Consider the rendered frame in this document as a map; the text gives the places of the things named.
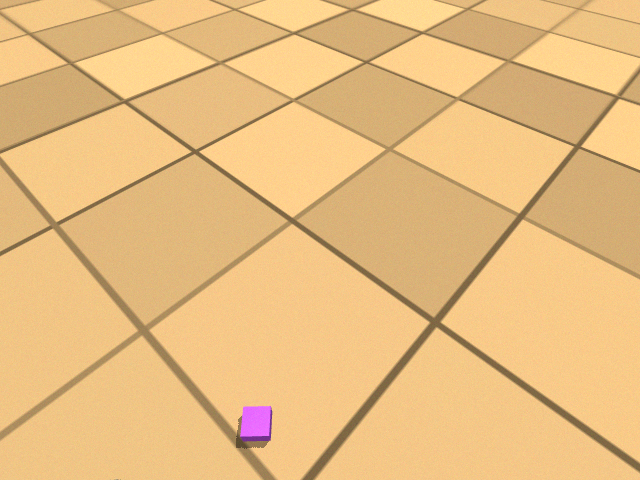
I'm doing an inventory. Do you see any small box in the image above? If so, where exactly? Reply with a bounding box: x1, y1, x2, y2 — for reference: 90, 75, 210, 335
240, 406, 272, 441

